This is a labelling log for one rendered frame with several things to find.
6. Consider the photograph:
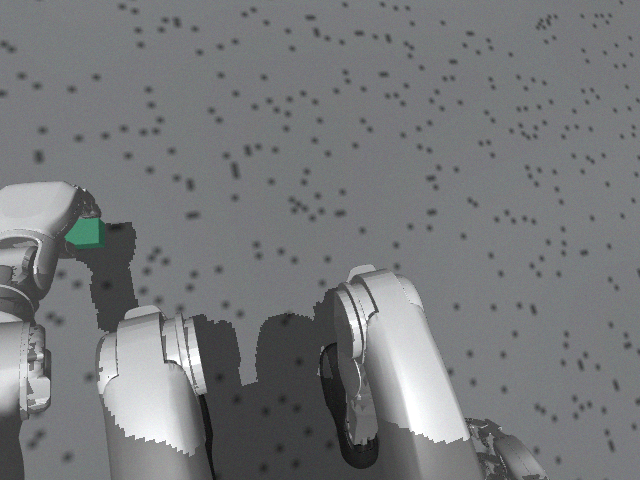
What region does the left robot hand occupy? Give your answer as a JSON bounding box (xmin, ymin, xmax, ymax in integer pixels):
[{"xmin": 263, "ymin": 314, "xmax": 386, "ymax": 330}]
[{"xmin": 0, "ymin": 181, "xmax": 101, "ymax": 259}]

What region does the right robot hand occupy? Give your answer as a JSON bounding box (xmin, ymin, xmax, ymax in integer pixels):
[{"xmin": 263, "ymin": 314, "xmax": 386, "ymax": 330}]
[{"xmin": 465, "ymin": 418, "xmax": 550, "ymax": 480}]

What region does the left robot foot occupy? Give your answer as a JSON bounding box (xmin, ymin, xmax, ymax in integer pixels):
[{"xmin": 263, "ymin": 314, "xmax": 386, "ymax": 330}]
[{"xmin": 199, "ymin": 394, "xmax": 216, "ymax": 480}]

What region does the small box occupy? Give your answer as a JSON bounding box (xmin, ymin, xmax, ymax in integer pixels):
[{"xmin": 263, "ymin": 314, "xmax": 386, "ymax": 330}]
[{"xmin": 64, "ymin": 218, "xmax": 105, "ymax": 249}]

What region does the right robot foot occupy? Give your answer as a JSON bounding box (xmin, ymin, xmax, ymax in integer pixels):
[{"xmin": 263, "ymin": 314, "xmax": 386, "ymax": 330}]
[{"xmin": 319, "ymin": 342, "xmax": 379, "ymax": 469}]

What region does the left robot arm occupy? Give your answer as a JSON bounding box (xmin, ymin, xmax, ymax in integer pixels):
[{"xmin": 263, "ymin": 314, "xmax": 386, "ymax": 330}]
[{"xmin": 0, "ymin": 230, "xmax": 60, "ymax": 480}]

